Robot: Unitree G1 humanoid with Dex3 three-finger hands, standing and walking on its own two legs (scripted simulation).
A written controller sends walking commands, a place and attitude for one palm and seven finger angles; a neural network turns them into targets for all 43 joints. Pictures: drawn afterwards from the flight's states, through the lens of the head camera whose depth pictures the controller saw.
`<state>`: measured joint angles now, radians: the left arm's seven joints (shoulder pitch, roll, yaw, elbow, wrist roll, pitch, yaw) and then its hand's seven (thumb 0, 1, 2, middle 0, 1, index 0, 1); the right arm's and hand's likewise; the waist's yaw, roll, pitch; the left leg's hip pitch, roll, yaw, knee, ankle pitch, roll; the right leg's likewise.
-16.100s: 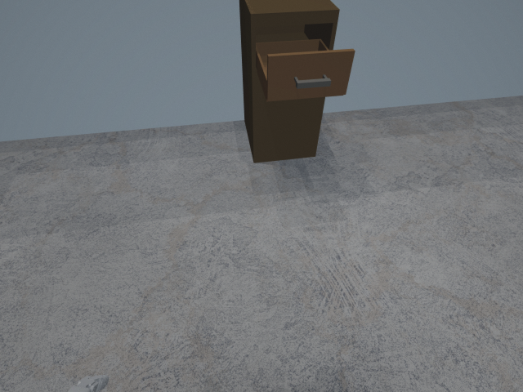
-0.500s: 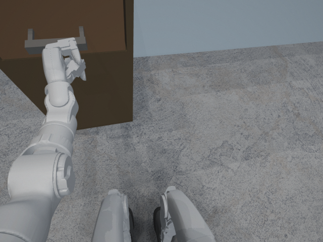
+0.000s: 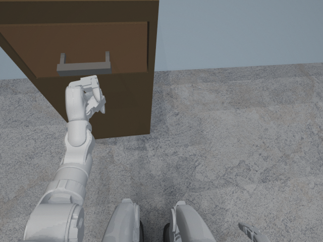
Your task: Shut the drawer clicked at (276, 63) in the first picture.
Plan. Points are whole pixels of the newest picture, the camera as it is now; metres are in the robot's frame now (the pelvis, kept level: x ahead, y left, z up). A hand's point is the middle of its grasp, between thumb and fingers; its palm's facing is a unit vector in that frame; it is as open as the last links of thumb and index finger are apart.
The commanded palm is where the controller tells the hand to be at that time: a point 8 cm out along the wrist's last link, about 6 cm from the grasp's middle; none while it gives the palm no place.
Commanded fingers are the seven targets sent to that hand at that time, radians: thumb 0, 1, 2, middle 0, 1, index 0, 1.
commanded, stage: draw the hand back to the body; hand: left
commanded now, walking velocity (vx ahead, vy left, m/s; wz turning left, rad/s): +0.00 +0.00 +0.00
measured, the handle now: (85, 62) +0.56 +0.19 +0.02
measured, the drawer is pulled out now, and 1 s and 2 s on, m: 0.00 0.00 0.00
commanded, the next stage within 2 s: step back with the hand held close in 1.32 s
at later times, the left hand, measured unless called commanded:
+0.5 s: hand (56, 137) +0.31 +0.17 +0.14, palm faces +0.08 -0.99 -0.10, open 3.3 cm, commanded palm +0.28 +0.23 +0.16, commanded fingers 0.00 0.90 0.90 -1.40 -1.60 -1.40 -1.60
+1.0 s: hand out of the picture +0.22 +0.23 +0.25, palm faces +0.32 -0.89 -0.33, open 3.3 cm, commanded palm +0.17 +0.28 +0.28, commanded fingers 0.00 0.90 0.90 -1.40 -1.60 -1.40 -1.60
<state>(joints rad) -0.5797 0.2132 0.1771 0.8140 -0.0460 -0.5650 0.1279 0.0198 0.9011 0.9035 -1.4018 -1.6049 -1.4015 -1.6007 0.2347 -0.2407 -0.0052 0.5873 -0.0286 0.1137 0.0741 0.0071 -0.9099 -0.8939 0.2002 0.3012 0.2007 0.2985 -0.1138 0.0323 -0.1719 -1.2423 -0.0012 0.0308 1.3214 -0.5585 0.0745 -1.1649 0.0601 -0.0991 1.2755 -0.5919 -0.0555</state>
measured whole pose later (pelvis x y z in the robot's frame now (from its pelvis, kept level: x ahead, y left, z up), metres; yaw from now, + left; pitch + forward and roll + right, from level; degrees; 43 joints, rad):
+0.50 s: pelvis +0.01 +0.00 +0.08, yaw +2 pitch +11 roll -2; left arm 0.07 0.24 0.04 0.14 -0.14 -0.26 0.01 0.02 0.90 0.90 -1.40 -1.60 -1.40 -1.60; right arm 0.22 -0.26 0.02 0.49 0.06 0.07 -0.03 0.01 -0.91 -0.89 0.20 0.30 0.20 0.30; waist -0.03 0.05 -0.12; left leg -0.69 -0.03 0.02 0.94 -0.44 0.07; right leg -0.61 0.05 -0.08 0.88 -0.47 -0.05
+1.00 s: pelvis +0.03 +0.01 +0.13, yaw +2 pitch -3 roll -1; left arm 0.47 0.34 0.17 -0.37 -0.10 -0.03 0.10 0.02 0.90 0.90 -1.40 -1.60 -1.40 -1.60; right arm 0.22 -0.24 0.06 0.53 0.04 -0.03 -0.05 0.02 -0.91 -0.89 0.20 0.30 0.20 0.30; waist 0.03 0.07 -0.02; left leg -0.18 -0.06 0.03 0.49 -0.27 0.08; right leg -0.11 0.03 -0.05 0.45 -0.29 -0.03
